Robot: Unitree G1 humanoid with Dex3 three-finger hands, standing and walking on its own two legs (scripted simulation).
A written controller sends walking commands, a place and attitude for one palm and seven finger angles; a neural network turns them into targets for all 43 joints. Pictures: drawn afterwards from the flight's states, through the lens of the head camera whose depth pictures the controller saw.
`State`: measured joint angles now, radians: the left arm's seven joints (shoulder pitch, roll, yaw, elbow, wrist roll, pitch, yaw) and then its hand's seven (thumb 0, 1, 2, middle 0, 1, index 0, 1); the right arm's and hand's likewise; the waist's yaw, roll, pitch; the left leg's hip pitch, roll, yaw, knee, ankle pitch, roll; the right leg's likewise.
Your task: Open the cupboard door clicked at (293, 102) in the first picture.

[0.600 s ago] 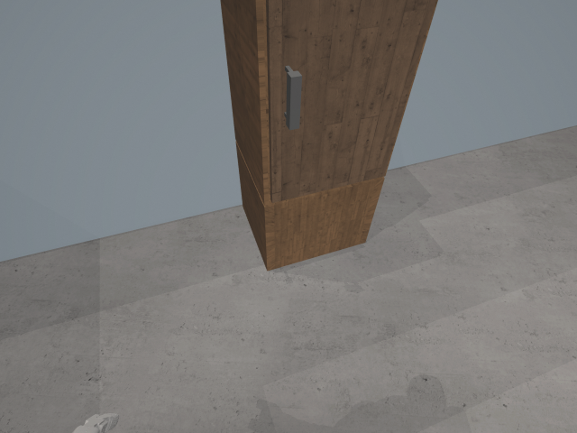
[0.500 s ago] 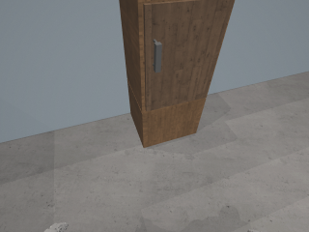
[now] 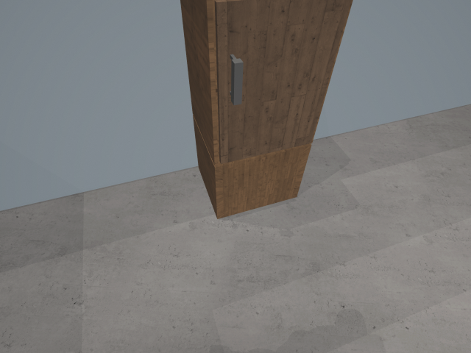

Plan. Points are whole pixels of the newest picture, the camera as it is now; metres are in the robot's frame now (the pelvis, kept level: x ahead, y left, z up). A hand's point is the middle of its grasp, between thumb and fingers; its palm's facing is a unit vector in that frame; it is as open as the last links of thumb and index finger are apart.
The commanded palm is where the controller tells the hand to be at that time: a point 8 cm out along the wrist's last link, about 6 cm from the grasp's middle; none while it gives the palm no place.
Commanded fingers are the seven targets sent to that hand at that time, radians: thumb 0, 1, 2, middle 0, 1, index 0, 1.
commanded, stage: stand and wait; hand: left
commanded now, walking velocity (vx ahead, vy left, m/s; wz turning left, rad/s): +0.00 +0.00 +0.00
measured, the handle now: (234, 79) +0.87 +0.06 +0.03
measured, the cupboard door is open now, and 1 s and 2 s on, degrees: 0 0 0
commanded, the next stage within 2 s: look at it before walking up in 0.32 s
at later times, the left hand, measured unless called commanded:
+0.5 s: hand out of the picture +0.07 +0.23 -0.16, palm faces -0.03 -0.95 -0.32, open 7.4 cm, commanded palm none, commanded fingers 0.00 0.90 0.90 -0.20 -0.30 -0.20 -0.30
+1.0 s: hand out of the picture +0.08 +0.24 -0.15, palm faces -0.03 -0.95 -0.33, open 7.4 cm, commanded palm none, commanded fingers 0.00 0.90 0.90 -0.20 -0.30 -0.20 -0.30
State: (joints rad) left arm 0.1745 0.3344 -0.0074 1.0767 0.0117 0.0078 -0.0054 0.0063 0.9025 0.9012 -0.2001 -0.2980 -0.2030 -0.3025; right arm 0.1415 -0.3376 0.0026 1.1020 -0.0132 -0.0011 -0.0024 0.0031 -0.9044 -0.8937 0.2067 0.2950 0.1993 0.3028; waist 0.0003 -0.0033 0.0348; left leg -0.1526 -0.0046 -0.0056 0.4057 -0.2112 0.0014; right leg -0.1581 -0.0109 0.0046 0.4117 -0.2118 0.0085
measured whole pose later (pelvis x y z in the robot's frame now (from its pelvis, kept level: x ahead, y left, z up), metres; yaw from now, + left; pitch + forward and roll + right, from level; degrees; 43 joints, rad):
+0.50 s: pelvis +0.00 -0.01 +0.00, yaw +0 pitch -2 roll +0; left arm 0.14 0.33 -0.01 1.08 0.01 0.00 -0.01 0.00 0.90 0.90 -0.20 -0.30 -0.20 -0.30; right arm 0.14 -0.33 0.00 1.12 -0.01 -0.01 0.00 0.00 -0.90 -0.89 0.21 0.29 0.20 0.30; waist -0.01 0.00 0.03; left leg -0.15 0.01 -0.01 0.38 -0.19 -0.01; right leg -0.16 0.00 0.00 0.39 -0.19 0.00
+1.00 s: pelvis +0.01 -0.01 +0.00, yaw +0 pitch -2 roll +0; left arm 0.14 0.34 -0.01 1.09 0.01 0.00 -0.01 0.01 0.90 0.90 -0.20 -0.30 -0.20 -0.30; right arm 0.11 -0.33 0.01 1.12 -0.01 -0.01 0.00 0.00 -0.90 -0.89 0.21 0.29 0.20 0.30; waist 0.00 0.00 0.03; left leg -0.13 0.00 -0.01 0.36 -0.20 -0.01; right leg -0.14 0.00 0.00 0.37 -0.20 0.00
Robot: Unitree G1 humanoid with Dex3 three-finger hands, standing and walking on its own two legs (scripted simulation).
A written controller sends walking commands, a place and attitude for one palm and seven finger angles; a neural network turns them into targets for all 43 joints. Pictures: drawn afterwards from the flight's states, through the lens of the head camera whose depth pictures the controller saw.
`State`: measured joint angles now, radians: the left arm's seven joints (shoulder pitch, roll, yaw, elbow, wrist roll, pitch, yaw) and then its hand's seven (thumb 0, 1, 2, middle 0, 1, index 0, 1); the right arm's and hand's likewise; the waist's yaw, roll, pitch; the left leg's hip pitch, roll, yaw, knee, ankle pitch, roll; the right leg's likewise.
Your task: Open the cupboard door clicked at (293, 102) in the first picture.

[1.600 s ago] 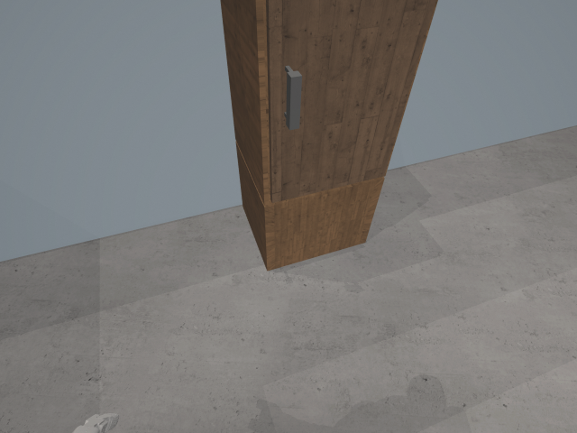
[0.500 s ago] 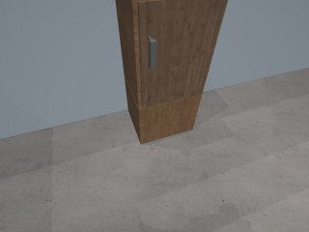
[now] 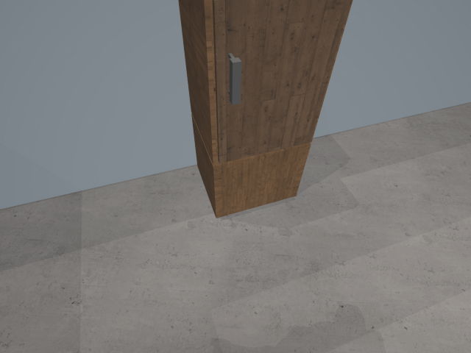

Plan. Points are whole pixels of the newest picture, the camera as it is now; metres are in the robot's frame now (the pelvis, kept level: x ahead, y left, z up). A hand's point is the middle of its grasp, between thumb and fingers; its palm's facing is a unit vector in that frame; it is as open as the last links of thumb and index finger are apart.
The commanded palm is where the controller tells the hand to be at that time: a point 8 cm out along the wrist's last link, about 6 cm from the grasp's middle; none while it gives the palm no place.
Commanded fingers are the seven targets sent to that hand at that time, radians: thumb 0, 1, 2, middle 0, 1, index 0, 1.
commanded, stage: walk to a spot facing it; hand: left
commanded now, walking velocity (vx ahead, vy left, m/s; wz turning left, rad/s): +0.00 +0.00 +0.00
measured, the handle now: (232, 78) +0.86 +0.06 +0.03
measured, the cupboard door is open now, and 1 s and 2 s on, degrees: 0 0 0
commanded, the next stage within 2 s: none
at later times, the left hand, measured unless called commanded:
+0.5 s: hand out of the picture +0.06 +0.17 -0.18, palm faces -0.16 -0.95 -0.27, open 7.4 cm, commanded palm none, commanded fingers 0.00 0.90 0.90 -0.20 -0.30 -0.20 -0.30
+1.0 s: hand out of the picture +0.10 +0.20 -0.19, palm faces -0.35 -0.91 -0.22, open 7.4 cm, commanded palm none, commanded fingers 0.00 0.90 0.90 -0.20 -0.30 -0.20 -0.30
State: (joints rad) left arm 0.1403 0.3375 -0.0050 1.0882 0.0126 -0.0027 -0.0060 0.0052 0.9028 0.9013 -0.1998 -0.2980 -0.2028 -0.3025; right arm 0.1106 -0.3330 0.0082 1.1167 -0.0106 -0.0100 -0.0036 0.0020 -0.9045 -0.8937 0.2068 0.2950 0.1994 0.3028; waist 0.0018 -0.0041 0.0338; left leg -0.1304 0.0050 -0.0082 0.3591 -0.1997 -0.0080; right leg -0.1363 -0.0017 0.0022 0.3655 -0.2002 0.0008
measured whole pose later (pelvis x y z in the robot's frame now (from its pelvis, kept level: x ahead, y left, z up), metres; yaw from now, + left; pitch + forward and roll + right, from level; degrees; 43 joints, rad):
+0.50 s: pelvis -0.02 -0.03 -0.03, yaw -11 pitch -2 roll +1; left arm 0.24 0.21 0.04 0.95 0.02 0.05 -0.02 0.00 0.90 0.90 -0.20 -0.30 -0.20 -0.30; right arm 0.16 -0.24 -0.05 0.99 -0.02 0.05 -0.02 0.00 -0.90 -0.89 0.21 0.29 0.20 0.30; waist 0.02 0.03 0.10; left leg -0.33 0.08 0.08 0.88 -0.47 -0.04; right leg -0.33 0.03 -0.02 0.70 -0.33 -0.05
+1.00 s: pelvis -0.04 +0.03 -0.01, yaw -27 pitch +1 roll -1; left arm 0.25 0.25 0.08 0.92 0.02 0.07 -0.01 0.00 0.90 0.90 -0.20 -0.30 -0.20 -0.30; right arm 0.13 -0.22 -0.05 0.91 0.00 0.02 -0.04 0.00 -0.91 -0.89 0.20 0.29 0.20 0.30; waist 0.04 -0.04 0.02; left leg -0.25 -0.01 -0.02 0.52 -0.32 -0.01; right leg -0.37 0.14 0.23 0.49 -0.13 0.00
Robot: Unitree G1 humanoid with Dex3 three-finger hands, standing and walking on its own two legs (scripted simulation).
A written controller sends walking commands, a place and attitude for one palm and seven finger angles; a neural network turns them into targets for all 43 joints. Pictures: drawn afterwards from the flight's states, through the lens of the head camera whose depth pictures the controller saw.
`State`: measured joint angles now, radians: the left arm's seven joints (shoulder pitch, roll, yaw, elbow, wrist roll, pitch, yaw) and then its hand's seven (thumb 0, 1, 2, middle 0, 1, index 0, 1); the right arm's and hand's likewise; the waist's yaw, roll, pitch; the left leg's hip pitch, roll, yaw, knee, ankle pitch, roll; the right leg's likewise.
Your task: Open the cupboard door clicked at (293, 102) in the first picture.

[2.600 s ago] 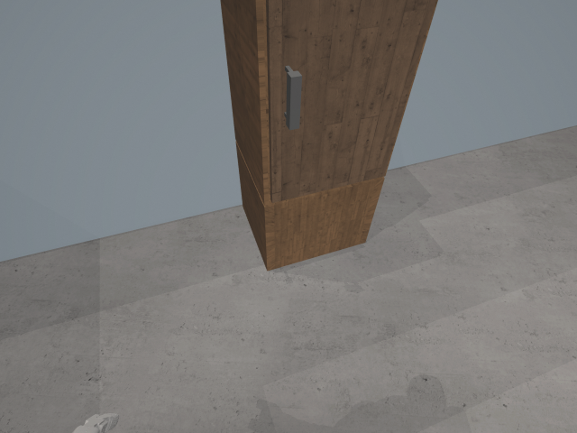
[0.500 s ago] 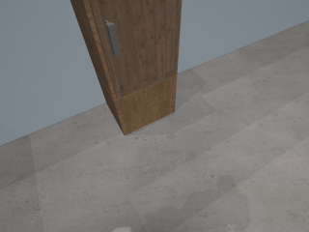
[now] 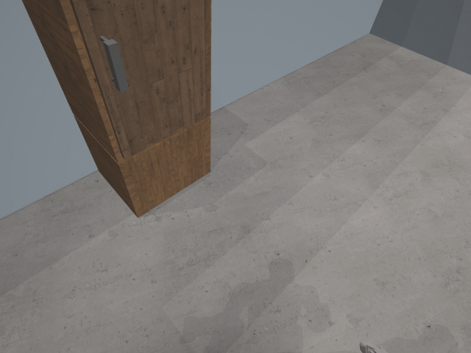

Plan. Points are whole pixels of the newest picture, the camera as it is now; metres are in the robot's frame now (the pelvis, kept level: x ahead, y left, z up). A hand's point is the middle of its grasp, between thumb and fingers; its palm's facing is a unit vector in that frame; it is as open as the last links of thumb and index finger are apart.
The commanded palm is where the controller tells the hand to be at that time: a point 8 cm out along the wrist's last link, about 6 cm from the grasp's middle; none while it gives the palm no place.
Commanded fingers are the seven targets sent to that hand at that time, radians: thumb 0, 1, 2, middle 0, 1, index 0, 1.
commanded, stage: walk to a spot facing it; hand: left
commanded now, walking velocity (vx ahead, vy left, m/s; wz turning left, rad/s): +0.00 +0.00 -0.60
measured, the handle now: (112, 63) +0.79 +0.43 +0.04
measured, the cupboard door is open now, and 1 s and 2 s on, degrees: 0 0 0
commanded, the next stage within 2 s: turn to face it in 1.86 s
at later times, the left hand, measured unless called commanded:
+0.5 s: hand out of the picture +0.11 +0.15 -0.16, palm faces -0.37 -0.91 -0.20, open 7.4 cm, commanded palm none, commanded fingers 0.00 0.90 0.90 -0.20 -0.30 -0.20 -0.30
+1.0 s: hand (176, 349) +0.16 +0.13 -0.19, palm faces -0.48 -0.87 -0.14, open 7.4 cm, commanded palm none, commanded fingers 0.00 0.90 0.90 -0.20 -0.30 -0.20 -0.30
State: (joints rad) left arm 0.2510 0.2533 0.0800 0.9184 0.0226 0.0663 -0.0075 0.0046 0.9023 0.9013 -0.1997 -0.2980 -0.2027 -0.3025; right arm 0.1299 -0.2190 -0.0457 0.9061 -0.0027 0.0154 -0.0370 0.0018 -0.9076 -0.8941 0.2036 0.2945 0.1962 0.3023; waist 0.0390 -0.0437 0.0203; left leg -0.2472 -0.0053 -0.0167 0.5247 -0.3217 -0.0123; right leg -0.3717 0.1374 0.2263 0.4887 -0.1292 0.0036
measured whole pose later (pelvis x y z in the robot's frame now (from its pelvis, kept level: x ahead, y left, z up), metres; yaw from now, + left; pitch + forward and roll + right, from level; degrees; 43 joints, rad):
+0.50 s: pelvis -0.04 +0.00 +0.00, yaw -22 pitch +0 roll -1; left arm 0.18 0.21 0.08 0.93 0.03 0.08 -0.06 0.01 0.91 0.90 -0.19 -0.30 -0.20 -0.30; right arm 0.31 -0.22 -0.06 0.98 -0.03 0.01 -0.02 0.00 -0.90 -0.89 0.21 0.30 0.20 0.30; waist -0.04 0.02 0.05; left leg -0.23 0.17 0.32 0.55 -0.31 -0.01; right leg -0.30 -0.05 -0.08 0.68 -0.44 0.04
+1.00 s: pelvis +0.12 -0.05 -0.01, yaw -35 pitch +0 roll -2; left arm 0.45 0.17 0.05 1.07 0.03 -0.04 0.00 0.01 0.90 0.90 -0.20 -0.30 -0.20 -0.30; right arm 0.12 -0.19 -0.05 0.91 -0.03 -0.03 0.02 0.00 -0.91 -0.89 0.20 0.29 0.19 0.30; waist 0.05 -0.03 0.05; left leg -0.47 0.08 0.10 0.63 -0.20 -0.03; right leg 0.03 0.02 0.11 0.45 -0.47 0.02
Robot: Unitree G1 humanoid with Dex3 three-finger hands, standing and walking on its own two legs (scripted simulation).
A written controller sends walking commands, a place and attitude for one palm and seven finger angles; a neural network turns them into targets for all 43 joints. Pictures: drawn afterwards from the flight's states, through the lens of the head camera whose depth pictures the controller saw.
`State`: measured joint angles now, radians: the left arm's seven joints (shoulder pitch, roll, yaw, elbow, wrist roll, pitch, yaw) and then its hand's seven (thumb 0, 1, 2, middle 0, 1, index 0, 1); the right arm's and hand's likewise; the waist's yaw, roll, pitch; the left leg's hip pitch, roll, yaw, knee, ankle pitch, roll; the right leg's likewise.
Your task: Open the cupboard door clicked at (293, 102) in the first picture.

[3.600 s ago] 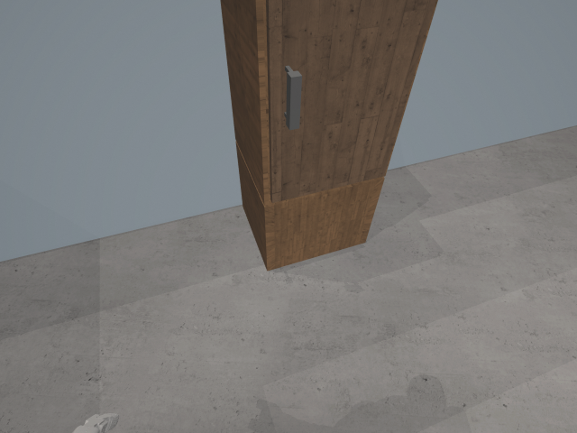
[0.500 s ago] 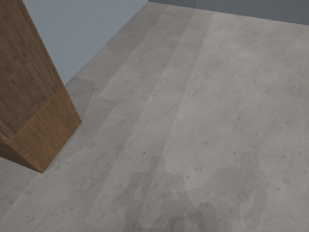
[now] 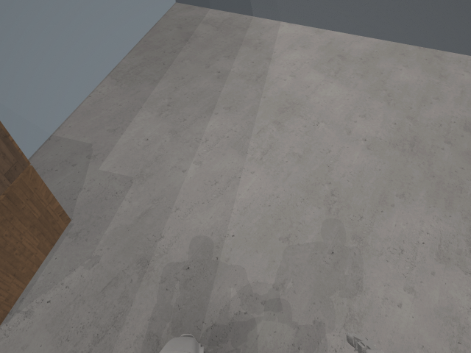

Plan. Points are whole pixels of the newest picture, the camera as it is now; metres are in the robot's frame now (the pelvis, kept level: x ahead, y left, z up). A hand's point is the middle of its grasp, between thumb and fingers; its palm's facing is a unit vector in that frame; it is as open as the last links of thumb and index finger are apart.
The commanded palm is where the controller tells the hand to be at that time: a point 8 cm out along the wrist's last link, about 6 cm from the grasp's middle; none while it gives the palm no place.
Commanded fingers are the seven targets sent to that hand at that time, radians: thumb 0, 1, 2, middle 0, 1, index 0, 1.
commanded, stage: walk to a spot facing it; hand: left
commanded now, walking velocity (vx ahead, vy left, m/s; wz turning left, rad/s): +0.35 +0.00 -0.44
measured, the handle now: out of the picture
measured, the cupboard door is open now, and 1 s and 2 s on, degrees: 0 0 0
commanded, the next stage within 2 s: turn to face it in 0.86 s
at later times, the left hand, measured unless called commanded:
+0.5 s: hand (161, 256) +0.32 +0.19 -0.15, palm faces -0.25 -0.96 -0.12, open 7.4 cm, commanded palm none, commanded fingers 0.00 0.90 0.90 -0.20 -0.30 -0.20 -0.30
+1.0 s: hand (203, 183) +0.53 +0.14 -0.14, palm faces -0.46 -0.85 -0.26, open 7.3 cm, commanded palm none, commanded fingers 0.00 0.90 0.90 -0.20 -0.30 -0.20 -0.30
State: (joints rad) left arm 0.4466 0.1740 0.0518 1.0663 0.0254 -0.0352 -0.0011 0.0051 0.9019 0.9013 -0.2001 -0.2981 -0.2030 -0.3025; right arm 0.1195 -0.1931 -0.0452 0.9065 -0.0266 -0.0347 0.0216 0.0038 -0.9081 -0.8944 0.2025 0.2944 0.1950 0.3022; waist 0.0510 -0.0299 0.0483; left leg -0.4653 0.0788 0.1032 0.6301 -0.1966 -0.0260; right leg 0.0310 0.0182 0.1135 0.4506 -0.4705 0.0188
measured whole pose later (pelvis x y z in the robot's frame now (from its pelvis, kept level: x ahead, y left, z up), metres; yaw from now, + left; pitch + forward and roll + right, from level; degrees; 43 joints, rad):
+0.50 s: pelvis +0.19 +0.05 +0.02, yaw -16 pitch -1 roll -2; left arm 0.17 0.19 0.10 0.98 0.04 0.05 -0.04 0.00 0.91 0.90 -0.19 -0.30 -0.19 -0.30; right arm 0.47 -0.11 -0.03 1.09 -0.02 -0.08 -0.04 0.00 -0.91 -0.89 0.20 0.29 0.20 0.30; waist -0.04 -0.03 0.04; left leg 0.03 0.04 0.40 0.35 -0.38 0.05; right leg -0.64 -0.09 -0.08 1.01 -0.11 0.02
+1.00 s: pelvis +0.40 -0.03 +0.02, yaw -33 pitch +1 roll +0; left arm 0.29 0.21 0.08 1.00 0.02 -0.04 0.00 0.00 0.92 0.90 -0.20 -0.30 -0.20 -0.30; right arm 0.09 -0.18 -0.06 0.88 -0.02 -0.02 -0.01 0.00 -0.91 -0.89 0.20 0.29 0.19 0.30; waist 0.01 0.02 0.05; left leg -0.61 0.18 0.03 0.94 -0.23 -0.10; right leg -0.18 0.06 0.00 0.46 -0.29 -0.07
